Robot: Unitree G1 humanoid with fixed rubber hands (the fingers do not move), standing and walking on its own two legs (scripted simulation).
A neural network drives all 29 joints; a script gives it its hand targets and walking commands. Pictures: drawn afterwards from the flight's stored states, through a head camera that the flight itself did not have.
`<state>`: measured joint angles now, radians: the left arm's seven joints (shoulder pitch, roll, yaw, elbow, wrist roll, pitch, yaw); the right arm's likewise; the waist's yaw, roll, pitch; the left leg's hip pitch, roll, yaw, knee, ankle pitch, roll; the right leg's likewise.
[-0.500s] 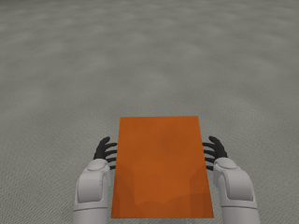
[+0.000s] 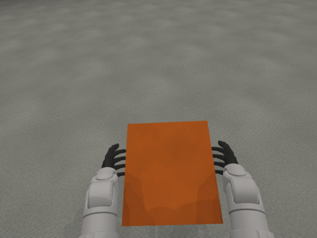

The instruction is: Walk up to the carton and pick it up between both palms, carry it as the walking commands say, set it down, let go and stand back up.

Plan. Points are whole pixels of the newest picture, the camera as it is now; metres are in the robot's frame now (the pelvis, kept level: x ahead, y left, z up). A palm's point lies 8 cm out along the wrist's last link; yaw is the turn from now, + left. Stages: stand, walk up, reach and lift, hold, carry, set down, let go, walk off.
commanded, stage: set down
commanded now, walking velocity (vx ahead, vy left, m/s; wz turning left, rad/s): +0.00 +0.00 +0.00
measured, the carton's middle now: (169, 174) +0.33 +0.01 -0.04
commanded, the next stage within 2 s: none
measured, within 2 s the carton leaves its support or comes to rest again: neither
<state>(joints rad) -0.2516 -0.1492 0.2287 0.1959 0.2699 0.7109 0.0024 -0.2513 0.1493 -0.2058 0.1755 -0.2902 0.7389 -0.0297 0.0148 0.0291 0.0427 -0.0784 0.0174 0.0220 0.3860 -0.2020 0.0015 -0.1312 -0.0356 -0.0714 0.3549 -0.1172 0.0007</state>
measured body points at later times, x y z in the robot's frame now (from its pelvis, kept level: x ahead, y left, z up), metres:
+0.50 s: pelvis +0.00 +0.00 -0.01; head +0.02 -0.02 +0.44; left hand +0.32 +0.16 -0.01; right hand +0.32 -0.16 -0.02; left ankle +0.01 +0.12 -0.74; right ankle +0.06 -0.12 -0.74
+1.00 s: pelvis -0.03 -0.01 -0.06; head +0.12 -0.02 +0.37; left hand +0.34 +0.16 -0.11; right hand +0.35 -0.16 -0.11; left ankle +0.01 +0.12 -0.74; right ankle +0.06 -0.12 -0.74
